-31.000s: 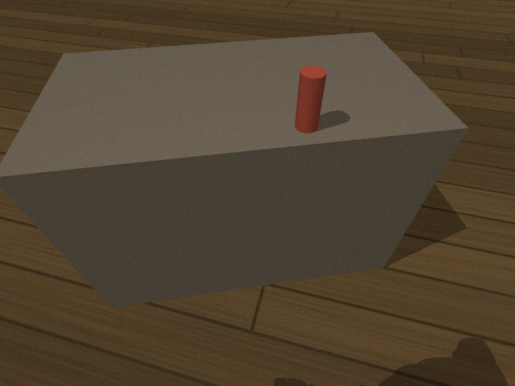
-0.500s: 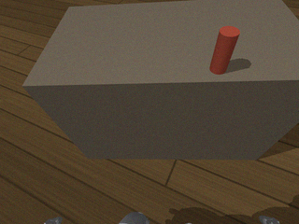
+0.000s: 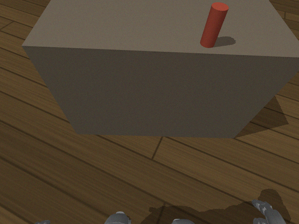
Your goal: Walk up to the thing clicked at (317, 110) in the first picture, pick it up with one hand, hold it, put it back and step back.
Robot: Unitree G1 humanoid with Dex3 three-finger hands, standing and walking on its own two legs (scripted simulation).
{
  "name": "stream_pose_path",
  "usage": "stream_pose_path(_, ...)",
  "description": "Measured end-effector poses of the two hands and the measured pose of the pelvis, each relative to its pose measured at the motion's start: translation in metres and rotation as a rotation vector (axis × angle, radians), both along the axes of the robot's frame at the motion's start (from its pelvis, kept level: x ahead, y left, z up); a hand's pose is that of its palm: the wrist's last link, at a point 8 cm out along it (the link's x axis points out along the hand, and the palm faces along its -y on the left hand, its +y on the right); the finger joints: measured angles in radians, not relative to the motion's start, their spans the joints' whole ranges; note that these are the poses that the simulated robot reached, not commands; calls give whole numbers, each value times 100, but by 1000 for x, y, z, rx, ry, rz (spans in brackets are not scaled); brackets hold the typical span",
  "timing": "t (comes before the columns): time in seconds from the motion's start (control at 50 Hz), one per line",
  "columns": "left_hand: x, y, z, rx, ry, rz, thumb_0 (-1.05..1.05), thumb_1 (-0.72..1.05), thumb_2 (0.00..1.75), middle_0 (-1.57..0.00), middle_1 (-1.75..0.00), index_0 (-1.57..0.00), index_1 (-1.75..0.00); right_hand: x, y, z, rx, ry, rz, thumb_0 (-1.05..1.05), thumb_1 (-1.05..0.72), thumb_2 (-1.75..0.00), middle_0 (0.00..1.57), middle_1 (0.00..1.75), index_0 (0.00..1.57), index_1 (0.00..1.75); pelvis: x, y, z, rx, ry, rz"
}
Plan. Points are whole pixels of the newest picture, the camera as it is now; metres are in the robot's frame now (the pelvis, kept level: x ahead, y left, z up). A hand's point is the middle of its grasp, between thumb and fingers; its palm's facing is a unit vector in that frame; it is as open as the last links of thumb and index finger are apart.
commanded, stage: step back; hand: right
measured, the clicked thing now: (213, 26) +0.80 -0.20 +0.07
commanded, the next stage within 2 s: stand in 1.88 s
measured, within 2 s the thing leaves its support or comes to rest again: neither
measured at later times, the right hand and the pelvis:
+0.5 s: hand out of the picture -0.07 -0.27 -0.15, palm faces -0.16 +0.91 -0.39, open 7.4 cm; pelvis -0.16 -0.02 -0.01, yaw +5 degrees
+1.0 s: hand out of the picture -0.19 -0.33 -0.15, palm faces -0.08 +0.93 -0.36, open 7.4 cm; pelvis -0.28 -0.06 +0.00, yaw +2 degrees
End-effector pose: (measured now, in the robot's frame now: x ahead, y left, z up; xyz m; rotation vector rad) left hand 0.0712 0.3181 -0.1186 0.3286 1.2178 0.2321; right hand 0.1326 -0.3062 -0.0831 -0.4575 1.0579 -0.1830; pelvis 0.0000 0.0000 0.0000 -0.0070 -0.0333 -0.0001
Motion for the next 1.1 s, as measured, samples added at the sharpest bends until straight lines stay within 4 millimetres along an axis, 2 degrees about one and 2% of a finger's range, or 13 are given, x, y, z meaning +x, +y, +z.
stream_pose_path(0.08,-36,-17,-1,21,27,-12,1,91,90,-20,-30,-20,-30,-19,-20,-18,27,-34,-15,0,-90,-90,20,30,21,30,-30,-13,-10,-21,-26,-11)
stream_pose_path(0.14,-63,-30,10,20,24,-8,1,91,90,-20,-30,-20,-30,-43,-26,-25,52,-9,-45,0,-90,-90,20,30,21,30,-46,-21,-6,1,-20,-1)
stream_pose_path(0.2,-83,-35,24,35,25,5,1,90,90,-20,-30,-20,-30,-70,-27,-24,75,28,-55,0,-90,-90,20,29,21,30,-60,-24,3,46,-5,-7)
stream_pose_path(0.32,-94,-29,35,77,-51,-1,1,90,90,-20,-30,-20,-30,-130,-28,-33,61,122,-34,0,-90,-90,20,29,20,30,-95,-26,4,38,23,47)
stream_pose_path(0.4,-103,-20,25,76,-129,8,1,90,90,-20,-30,-20,-30,-164,-21,-40,40,173,4,0,-90,-90,20,29,20,30,-126,-23,-6,17,16,95)
stream_pose_path(0.46,-119,-17,11,50,-147,24,1,90,90,-20,-30,-20,-30,-187,-11,-38,35,179,12,0,-90,-90,20,29,20,30,-151,-22,-10,62,-13,93)
stream_pose_path(0.56,-159,-29,9,-13,-109,48,1,91,90,-20,-30,-20,-30,-214,-11,-16,24,144,23,0,-90,-90,20,30,21,30,-178,-24,1,-4,-14,95)
stream_pose_path(0.68,-218,-41,4,-21,-54,40,1,91,90,-20,-30,-20,-30,-220,-30,1,1,40,34,0,-90,-90,20,30,21,30,-218,-37,4,-8,7,49)
stream_pose_path(0.78,-271,-58,-1,9,16,8,1,91,90,-20,-30,-20,-30,-234,-56,-10,23,-41,20,0,-90,-90,20,30,21,30,-252,-54,-8,-4,-2,0)
stream_pose_path(0.82,-294,-68,3,12,36,16,1,91,90,-20,-30,-20,-30,-248,-63,-15,35,-37,-2,0,-90,-90,20,30,21,30,-262,-58,-6,-39,-24,18)
stream_pose_path(0.9,-328,-74,17,27,55,45,1,90,90,-20,-30,-20,-30,-284,-66,-20,76,23,-39,0,-90,-90,20,29,20,30,-268,-64,3,21,-14,-5)
stream_pose_path(1.02,-337,-63,27,53,9,65,1,90,90,-20,-30,-20,-30,-331,-63,-34,84,148,-34,0,-90,-90,20,29,20,30,-279,-60,4,13,2,54)
stream_pose_path(1.1,-334,-47,22,54,-24,83,1,90,90,-20,-30,-20,-30,-345,-50,-38,79,205,-12,0,-90,-90,20,29,20,30,-284,-52,0,23,1,92)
